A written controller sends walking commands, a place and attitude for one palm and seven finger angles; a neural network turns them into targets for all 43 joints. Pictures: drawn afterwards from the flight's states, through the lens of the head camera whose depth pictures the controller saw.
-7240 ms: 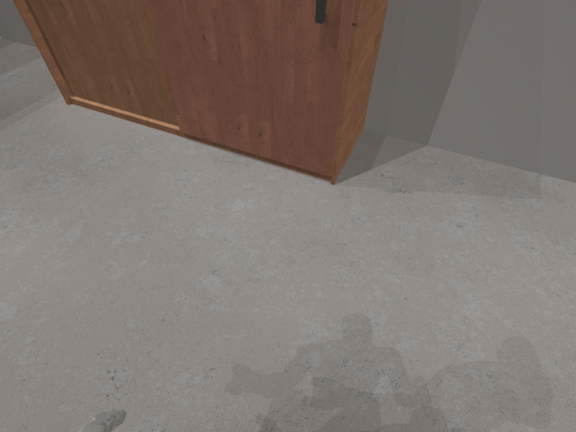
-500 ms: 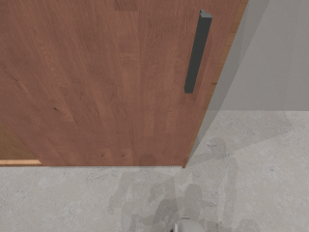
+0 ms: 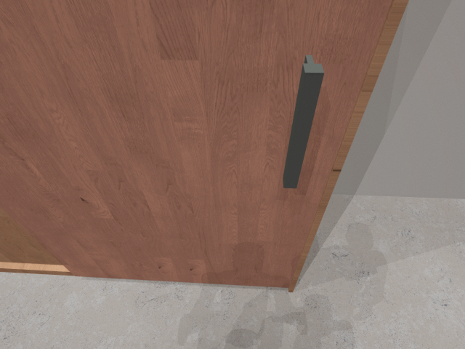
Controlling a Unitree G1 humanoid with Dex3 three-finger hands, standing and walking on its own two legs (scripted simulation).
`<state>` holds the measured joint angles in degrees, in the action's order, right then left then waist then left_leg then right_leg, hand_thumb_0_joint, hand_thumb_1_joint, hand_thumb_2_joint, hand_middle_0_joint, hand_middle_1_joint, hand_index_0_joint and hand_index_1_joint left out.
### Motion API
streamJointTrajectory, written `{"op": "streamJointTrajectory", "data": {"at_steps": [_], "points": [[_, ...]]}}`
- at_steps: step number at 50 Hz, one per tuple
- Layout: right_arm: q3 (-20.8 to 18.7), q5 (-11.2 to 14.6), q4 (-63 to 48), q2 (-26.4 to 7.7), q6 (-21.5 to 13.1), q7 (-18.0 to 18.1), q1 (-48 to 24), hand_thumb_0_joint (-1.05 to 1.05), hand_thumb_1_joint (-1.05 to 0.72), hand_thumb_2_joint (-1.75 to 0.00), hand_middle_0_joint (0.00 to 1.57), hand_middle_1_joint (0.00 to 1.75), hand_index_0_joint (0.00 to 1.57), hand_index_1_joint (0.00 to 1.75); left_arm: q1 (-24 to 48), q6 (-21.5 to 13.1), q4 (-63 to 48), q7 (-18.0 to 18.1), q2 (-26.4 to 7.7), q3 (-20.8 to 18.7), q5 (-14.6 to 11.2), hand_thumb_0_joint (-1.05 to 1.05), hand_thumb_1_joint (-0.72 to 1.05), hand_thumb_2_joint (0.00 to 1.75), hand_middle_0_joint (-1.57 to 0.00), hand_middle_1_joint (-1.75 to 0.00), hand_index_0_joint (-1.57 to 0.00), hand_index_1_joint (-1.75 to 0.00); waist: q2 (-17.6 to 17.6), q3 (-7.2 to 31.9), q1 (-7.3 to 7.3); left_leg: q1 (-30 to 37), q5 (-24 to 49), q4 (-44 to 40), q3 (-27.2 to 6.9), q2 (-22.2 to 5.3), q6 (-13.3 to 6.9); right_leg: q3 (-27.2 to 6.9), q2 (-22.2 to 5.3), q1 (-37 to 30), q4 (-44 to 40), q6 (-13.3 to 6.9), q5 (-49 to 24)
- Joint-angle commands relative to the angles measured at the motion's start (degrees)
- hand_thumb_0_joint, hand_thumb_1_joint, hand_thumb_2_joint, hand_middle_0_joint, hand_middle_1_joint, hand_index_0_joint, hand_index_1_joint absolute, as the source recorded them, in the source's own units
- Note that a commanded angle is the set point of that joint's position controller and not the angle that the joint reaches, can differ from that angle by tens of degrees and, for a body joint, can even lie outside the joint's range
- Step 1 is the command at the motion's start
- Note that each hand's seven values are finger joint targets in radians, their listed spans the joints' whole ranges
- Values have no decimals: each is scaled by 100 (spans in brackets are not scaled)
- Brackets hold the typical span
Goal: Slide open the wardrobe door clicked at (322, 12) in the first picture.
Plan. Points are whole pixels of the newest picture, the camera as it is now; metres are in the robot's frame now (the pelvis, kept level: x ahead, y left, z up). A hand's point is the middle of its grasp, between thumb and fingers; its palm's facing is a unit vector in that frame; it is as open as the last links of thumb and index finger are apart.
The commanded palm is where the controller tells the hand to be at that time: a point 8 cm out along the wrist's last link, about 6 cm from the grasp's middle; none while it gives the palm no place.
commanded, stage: come to a stop and stand still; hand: right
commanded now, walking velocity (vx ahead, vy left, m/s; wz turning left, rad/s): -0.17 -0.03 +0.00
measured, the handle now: (298, 129) +0.47 -0.09 +0.14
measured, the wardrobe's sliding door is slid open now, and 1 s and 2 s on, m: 0.00 0.00 0.00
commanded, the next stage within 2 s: look again from close up in 1.30 s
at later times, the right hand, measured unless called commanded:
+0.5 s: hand out of the picture -0.01 -0.19 -0.18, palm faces +0.07 +0.97 -0.21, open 7.4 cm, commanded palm none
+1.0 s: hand out of the picture -0.01 -0.16 -0.18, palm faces -0.01 +0.98 -0.22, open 7.3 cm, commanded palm none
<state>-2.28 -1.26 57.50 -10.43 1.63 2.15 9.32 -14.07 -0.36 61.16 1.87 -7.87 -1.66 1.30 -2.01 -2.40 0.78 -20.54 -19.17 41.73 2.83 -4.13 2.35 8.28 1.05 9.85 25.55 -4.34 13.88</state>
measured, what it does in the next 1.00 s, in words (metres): steps on the spot: left foot, then right foot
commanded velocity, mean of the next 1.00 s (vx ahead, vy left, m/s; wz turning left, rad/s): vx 0.03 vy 0.00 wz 0.00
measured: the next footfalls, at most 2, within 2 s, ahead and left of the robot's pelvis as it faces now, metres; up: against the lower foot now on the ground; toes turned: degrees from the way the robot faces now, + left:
left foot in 0.10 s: +0.05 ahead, +0.14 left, +0.00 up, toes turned +5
right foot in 0.48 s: -0.02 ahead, -0.10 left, +0.00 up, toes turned -1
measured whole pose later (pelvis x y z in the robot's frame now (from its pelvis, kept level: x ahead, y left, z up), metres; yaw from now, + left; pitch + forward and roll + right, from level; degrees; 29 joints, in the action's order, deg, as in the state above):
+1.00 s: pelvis -0.02 +0.01 -0.01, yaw +1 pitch +0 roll +2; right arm -0.1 -1.0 63.6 -7.1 -2.6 2.9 15.5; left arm -17.2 -0.4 61.7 1.1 -8.8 -0.7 1.0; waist 3.6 -2.9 1.5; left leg -12.9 -16.5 29.4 5.4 1.8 -2.5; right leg 1.5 -2.2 12.2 32.4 0.2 19.5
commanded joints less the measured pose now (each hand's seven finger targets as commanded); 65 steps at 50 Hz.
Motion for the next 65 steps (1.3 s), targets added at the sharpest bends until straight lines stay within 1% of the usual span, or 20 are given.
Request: {"op": "streamJointTrajectory", "data": {"at_steps": [1,4,5,7,8,12,18,22,24,27,33,39,41,42,43,44,46,50,53,65], "points": [[-114,18,-177,-340,39,21,544,0,-90,-90,20,30,20,30,-252,34,-235,67,-923,-270,2,0,90,90,-20,-30,-20,-30,1097,-48,-104,292,13,-366,16,60,-101,-1198,-1770,-95,-354,-454,-4151],[-148,8,-200,-479,-66,23,689,0,-90,-90,20,30,20,30,-268,76,-265,27,-865,-295,-37,0,90,90,-20,-30,-20,-30,558,288,-219,960,1648,-1657,-127,-92,-164,-1041,-1389,-39,272,-78,-3122],[-174,-14,-192,-698,-122,45,727,0,-90,-90,20,30,20,30,-352,83,-296,3,-688,-291,-77,0,90,90,-20,-30,-20,-30,-77,525,-158,1355,3362,-1649,-762,-661,-369,-652,-948,302,746,232,-1969],[-181,4,-224,-994,-145,42,720,0,-90,-90,20,30,20,30,-349,184,-410,-21,-411,-275,-106,0,90,90,-20,-30,-20,-30,-731,529,-178,1363,5324,-1829,-1447,-1905,-1391,-376,-151,953,2011,565,1636],[-220,-13,-220,-964,-155,71,662,0,-90,-90,20,30,20,30,-278,275,-423,7,-398,-280,-98,0,90,90,-20,-30,-20,-30,-1012,721,-204,1373,5273,-1908,-1497,-1896,-1614,-689,-179,1047,2734,553,2110],[-203,-5,-381,-811,-141,78,162,0,-90,-90,20,30,20,30,-328,347,-315,-54,-431,-291,-69,0,90,90,-20,-30,-20,-30,-494,467,-51,954,3473,-2094,-1004,-1332,-1327,-930,-216,1338,3592,645,1368],[-286,-67,-232,-965,-158,35,508,0,-90,-90,20,30,20,30,-67,226,-418,-120,-420,-212,-85,0,90,90,-20,-30,-20,-30,-896,429,-338,1151,1862,-2378,-1348,-1263,-1271,-666,-236,960,1688,694,1402],[-259,6,-147,-889,-118,-3,275,0,-90,-90,20,30,20,30,-776,114,-131,-97,-377,-120,-76,0,90,90,-20,-30,-20,-30,-833,514,-9,466,352,-2271,-1087,-792,-770,-512,-124,-418,-184,594,257],[-135,88,-174,-475,-76,-38,299,0,-90,-90,20,30,20,30,-827,16,-98,-67,-703,-140,-22,0,90,90,-20,-30,-20,-30,564,296,3,-187,-345,-1647,-540,-138,-312,-1462,-875,-578,-964,351,513],[-61,-34,-34,-265,-28,-100,181,0,-90,-90,20,30,20,30,-16,-4,-282,-33,-968,-121,28,0,90,90,-20,-30,-20,-30,1576,-635,-127,372,2,-647,17,123,-62,-2358,-1634,1207,-2166,-53,2378],[-55,-26,140,-235,-102,-231,392,0,-90,-90,20,30,20,30,-523,-80,-124,67,-869,-108,13,0,90,90,-20,-30,-20,-30,961,-801,9,-778,-225,243,-86,103,-65,-1928,-1588,-164,-1691,-329,290],[-14,69,319,-126,-231,-180,799,0,-90,-90,20,30,20,30,-692,-84,74,114,-895,-121,-20,0,90,90,-20,-30,-20,-30,913,59,-92,679,684,-1882,153,221,-82,-1389,-1303,-653,-352,-120,-2669],[2,-6,820,-514,-379,153,1650,0,-90,-90,20,30,20,30,41,-216,-204,9,-815,-59,-150,0,90,90,-20,-30,-20,-30,-3,137,-500,1310,3629,-2101,-717,-414,-237,-687,-883,355,1143,397,-1563],[40,34,637,-684,-460,114,1483,0,-90,-90,20,30,20,30,-257,-141,-441,-35,-357,18,-85,0,90,90,-20,-30,-20,-30,-532,249,-129,1363,3137,-2231,-1183,-985,-577,-701,-421,815,1226,437,998],[53,20,494,-730,-522,52,1237,0,-90,-90,20,30,20,30,-391,-107,-441,-59,-189,45,-5,0,90,90,-20,-30,-20,-30,-78,501,-101,1518,3494,-2115,-1179,-1219,-833,-648,-336,677,1094,450,1213],[40,21,530,-577,-579,72,1181,0,-90,-90,20,30,20,30,-534,-98,-268,-71,-191,42,-38,0,90,90,-20,-30,-20,-30,-990,741,-19,1586,3585,-2111,-1076,-968,-907,-661,-389,635,1209,428,1202],[75,29,437,-387,-593,120,1058,0,-90,-90,20,30,20,30,-730,-102,-227,-63,-239,53,-67,0,90,90,-20,-30,-20,-30,-999,877,47,1900,4344,-1887,-969,-905,-1035,-687,-376,689,1237,429,1022],[148,98,381,-294,-479,93,853,0,-90,-90,20,30,20,30,-944,-173,16,-32,-267,105,-31,0,90,90,-20,-30,-20,-30,518,436,106,1063,2733,-1409,-522,-383,-675,-938,-617,-115,-59,391,-890],[173,52,424,-212,-407,79,906,0,-90,-90,20,30,20,30,-720,-160,14,7,-309,145,-29,0,90,90,-20,-30,-20,-30,797,-350,-33,861,1698,-1735,-503,-194,-545,-1045,-810,431,-184,276,-1086],[173,87,415,-345,-412,33,1060,0,-90,-90,20,30,20,30,-810,-184,183,44,-490,181,-48,0,90,90,-20,-30,-20,-30,189,-80,-44,1238,2109,-1808,-502,-269,-555,-1011,-701,95,-448,284,-1004]]}}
